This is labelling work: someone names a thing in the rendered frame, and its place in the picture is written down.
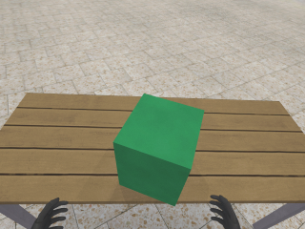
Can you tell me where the carton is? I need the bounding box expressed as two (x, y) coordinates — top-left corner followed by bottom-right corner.
(113, 94), (205, 206)

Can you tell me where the right robot hand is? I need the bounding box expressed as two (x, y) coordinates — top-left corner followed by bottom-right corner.
(209, 195), (241, 229)

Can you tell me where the table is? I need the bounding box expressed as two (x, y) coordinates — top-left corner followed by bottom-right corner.
(0, 93), (305, 229)

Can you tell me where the left robot hand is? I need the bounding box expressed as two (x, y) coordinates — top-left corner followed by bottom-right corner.
(31, 198), (69, 229)

